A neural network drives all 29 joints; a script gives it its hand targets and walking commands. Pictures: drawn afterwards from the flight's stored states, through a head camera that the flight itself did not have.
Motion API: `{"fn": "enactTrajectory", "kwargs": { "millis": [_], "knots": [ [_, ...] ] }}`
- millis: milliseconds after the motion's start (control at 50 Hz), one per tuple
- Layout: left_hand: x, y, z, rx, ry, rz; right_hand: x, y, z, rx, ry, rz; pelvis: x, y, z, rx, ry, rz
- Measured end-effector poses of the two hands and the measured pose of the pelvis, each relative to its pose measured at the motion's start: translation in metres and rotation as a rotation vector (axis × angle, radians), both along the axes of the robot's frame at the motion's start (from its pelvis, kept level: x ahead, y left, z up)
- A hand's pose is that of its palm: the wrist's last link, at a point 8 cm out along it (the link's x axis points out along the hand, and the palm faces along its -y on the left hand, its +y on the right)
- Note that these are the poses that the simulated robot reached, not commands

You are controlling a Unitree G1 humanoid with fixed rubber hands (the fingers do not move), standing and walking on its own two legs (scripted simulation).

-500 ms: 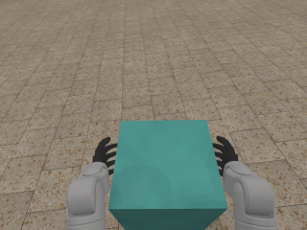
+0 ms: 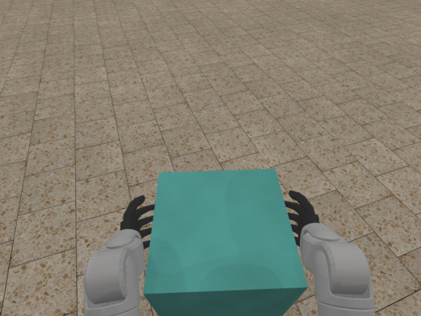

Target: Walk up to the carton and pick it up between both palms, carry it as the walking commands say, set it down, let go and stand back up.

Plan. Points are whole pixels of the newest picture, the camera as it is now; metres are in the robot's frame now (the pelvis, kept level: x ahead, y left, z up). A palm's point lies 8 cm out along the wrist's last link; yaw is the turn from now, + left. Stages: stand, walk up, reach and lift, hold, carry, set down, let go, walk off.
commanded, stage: carry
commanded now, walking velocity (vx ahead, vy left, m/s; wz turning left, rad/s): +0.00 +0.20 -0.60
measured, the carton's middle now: (219, 253) +0.26 +0.02 +0.00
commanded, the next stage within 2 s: none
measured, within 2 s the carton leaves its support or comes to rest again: neither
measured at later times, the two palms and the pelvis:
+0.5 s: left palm (130, 221) +0.28 +0.18 +0.07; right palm (305, 275) +0.20 -0.11 +0.08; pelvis -0.02 +0.11 -0.01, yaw -17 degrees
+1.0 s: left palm (127, 219) +0.28 +0.18 +0.08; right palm out of the picture +0.10 -0.06 +0.08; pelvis -0.02 +0.22 +0.00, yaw -35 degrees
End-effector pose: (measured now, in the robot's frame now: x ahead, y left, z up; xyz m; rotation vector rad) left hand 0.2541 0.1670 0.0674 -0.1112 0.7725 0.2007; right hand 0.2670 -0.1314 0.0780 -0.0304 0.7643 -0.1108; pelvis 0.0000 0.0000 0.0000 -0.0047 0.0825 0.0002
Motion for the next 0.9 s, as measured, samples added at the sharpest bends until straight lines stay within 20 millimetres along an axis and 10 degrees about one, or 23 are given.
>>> {"fn": "enactTrajectory", "kwargs": {
  "millis": [280, 600, 900],
  "knots": [
    [0.022, -0.034, 0.004, 0.080, 0.004, -0.273, -0.055, -0.028, -0.016, 0.073, 0.004, -0.266, -0.012, 0.041, -0.002, 0.023, 0.005, -0.181],
    [0.024, 0.032, -0.005, 0.005, -0.012, -0.385, -0.086, 0.048, -0.005, -0.005, -0.012, -0.377, -0.019, 0.138, -0.006, 0.012, 0.001, -0.375],
    [0.024, 0.001, 0.007, 0.081, -0.022, -0.656, -0.157, 0.053, -0.013, 0.071, -0.021, -0.648, -0.022, 0.190, -0.002, 0.025, -0.008, -0.566]
  ]
}}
